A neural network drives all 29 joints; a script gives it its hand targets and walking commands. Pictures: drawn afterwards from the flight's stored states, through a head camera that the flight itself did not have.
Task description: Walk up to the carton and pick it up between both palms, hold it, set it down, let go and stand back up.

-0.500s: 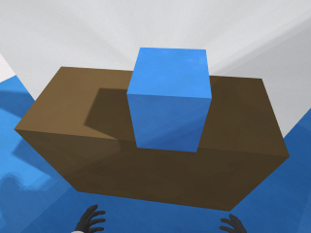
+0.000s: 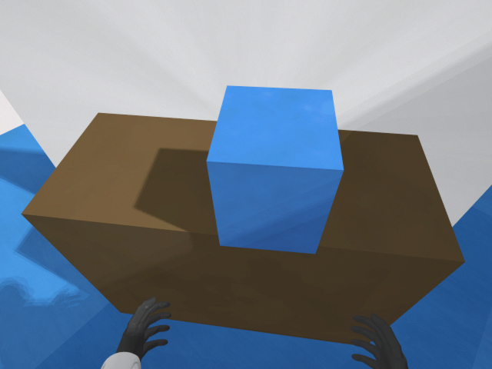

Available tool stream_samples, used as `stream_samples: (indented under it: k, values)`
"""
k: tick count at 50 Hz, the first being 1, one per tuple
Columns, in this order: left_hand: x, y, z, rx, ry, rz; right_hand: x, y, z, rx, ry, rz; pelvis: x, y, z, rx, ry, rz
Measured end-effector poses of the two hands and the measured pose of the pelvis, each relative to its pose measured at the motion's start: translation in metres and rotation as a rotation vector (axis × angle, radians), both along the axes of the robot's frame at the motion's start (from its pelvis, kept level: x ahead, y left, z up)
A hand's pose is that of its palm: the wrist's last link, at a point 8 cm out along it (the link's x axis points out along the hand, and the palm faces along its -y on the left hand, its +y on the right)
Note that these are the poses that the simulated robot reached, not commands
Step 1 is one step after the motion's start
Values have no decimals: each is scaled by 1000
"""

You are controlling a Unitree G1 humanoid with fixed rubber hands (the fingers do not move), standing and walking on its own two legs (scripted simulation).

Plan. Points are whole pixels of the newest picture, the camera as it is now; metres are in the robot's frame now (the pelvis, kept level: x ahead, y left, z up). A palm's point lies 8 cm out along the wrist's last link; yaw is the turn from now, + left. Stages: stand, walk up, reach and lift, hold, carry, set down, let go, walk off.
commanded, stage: reach and lift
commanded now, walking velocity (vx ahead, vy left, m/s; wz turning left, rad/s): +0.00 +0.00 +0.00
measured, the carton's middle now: (272, 172) +0.48 +0.00 +0.04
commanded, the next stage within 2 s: none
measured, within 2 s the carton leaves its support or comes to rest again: neither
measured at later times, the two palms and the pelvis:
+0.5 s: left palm (142, 305) +0.22 +0.20 -0.01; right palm (399, 322) +0.21 -0.19 +0.00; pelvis +0.02 +0.00 +0.00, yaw +0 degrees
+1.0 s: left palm (147, 266) +0.27 +0.20 +0.03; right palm (397, 279) +0.27 -0.20 +0.03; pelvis +0.01 +0.01 +0.00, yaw +1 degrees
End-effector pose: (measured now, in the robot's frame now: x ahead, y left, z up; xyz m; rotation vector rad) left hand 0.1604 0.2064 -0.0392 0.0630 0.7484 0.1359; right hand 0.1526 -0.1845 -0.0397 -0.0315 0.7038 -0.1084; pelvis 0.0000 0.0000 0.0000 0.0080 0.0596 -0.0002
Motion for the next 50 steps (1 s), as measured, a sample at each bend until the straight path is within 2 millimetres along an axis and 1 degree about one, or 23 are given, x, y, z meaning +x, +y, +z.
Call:
stream_samples:
  k: [3,8,14,18,22,30,36,43,50]
  values:
    - [4,2,3,-3,-22,-8,10,-2,5,-10,-36,7,4,2,0,-2,4,2]
    - [14,0,10,-11,-88,-29,24,-7,16,-20,-99,10,11,4,0,-4,13,4]
    - [31,-4,20,-21,-177,-35,32,-12,25,-26,-152,7,17,4,1,-8,6,5]
    - [41,-7,25,-23,-224,-34,39,-12,31,-25,-193,11,18,3,1,-8,2,4]
    - [50,-8,28,-24,-256,-38,50,-11,38,-22,-244,14,17,2,1,-7,2,5]
    - [67,-8,45,-20,-362,-44,73,-8,55,-22,-356,28,17,1,1,-6,-8,13]
    - [74,-6,54,-19,-422,-53,80,-9,59,-31,-401,19,16,2,1,-6,-26,19]
    - [85,-6,54,-25,-423,-59,91,-10,58,-37,-405,10,13,4,1,-5,-29,18]
    - [109,-10,64,-33,-435,-63,115,-12,69,-40,-420,6,12,6,1,-5,-14,16]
